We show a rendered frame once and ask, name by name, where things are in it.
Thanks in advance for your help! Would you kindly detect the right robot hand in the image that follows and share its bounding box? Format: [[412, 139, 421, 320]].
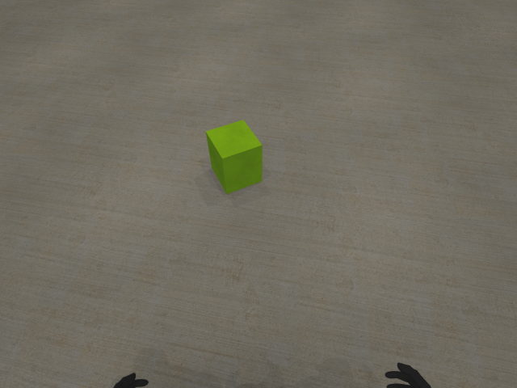
[[385, 363, 431, 388]]

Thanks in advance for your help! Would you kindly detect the carton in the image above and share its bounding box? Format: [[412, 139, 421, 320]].
[[206, 120, 263, 194]]

